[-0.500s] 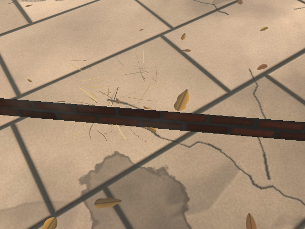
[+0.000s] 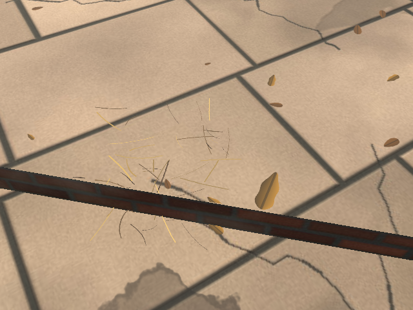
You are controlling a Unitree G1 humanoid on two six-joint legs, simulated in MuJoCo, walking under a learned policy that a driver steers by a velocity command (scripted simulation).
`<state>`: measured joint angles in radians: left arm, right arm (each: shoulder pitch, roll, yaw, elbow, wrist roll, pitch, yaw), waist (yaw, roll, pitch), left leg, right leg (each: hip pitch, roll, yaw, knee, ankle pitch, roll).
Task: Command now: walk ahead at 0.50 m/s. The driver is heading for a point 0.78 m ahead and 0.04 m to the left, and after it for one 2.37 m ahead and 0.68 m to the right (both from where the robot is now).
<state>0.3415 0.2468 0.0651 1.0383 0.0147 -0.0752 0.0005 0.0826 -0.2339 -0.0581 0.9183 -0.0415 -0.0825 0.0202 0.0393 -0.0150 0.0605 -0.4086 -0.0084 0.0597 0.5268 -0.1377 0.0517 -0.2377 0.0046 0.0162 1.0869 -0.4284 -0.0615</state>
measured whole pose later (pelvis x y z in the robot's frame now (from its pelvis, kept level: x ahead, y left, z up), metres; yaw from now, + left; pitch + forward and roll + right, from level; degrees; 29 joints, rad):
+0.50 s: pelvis +0.26 -0.04 +0.01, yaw +0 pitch +0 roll +1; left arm 0.12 0.23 0.05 0.91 0.03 -0.08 -0.01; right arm 0.33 -0.23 -0.04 1.05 -0.02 -0.07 0.01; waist -0.04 0.02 0.04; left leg -0.22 -0.01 0.02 0.94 -0.41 0.07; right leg -0.33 0.00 -0.09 0.50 -0.17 -0.07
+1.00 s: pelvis +0.49 -0.02 +0.00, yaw +0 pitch -1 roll +0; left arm 0.32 0.20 0.04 1.02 0.02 -0.06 0.00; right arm 0.20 -0.20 -0.04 0.99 -0.02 -0.05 0.00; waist 0.01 -0.03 0.03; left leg -0.30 -0.04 0.11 0.52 -0.22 0.10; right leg -0.36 0.01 -0.03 1.27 -0.39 -0.08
